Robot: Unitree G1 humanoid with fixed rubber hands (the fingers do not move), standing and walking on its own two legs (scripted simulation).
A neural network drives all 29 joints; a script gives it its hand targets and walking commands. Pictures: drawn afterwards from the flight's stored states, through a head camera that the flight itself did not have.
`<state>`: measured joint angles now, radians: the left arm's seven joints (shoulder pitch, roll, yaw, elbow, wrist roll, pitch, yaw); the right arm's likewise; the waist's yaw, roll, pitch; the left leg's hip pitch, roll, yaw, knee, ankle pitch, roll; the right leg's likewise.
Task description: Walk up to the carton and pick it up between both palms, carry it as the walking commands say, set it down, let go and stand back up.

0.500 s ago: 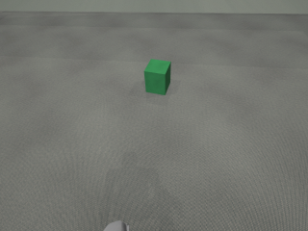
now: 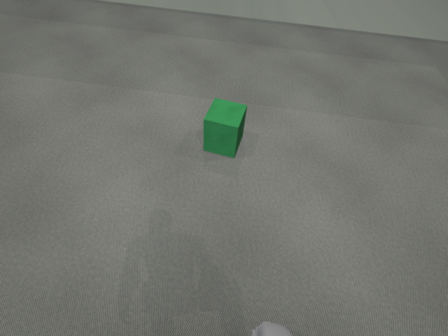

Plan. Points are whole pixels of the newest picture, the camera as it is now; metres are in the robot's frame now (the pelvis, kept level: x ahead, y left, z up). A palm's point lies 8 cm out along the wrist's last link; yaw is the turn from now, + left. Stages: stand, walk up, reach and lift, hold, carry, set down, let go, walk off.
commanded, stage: walk up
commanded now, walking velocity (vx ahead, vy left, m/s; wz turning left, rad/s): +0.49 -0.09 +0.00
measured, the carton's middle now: (224, 128) +1.31 -0.08 -0.64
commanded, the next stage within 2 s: none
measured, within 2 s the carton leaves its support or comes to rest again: neither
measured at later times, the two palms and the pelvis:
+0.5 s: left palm (125, 327) +0.17 +0.18 -0.12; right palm (336, 253) +0.31 -0.28 -0.13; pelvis +0.23 -0.04 +0.01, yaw +0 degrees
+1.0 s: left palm (143, 158) +0.60 +0.21 -0.12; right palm (318, 210) +0.44 -0.27 -0.14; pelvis +0.49 -0.03 +0.00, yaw +0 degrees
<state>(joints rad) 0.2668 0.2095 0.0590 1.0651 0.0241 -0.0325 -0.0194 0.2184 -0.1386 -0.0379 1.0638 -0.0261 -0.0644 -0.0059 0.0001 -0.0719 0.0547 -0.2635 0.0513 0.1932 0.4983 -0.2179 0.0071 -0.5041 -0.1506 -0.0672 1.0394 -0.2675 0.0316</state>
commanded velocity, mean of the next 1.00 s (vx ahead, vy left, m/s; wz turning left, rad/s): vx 0.50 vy -0.02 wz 0.00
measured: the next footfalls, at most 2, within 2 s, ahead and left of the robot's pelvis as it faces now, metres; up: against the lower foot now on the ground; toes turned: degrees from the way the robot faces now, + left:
right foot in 0.16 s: +0.21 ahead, -0.15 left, +0.00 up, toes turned -12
left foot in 0.64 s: +0.46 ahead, +0.13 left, +0.00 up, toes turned +12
